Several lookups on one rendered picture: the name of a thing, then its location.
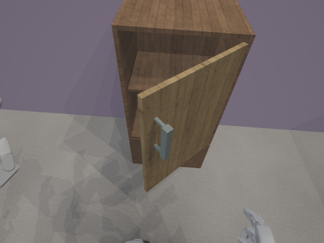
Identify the right robot hand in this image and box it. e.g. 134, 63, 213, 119
238, 208, 276, 243

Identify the left robot hand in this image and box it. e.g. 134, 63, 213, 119
0, 97, 20, 188

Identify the handle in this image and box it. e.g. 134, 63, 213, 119
154, 117, 174, 161

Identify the cupboard door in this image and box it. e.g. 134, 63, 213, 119
137, 42, 248, 192

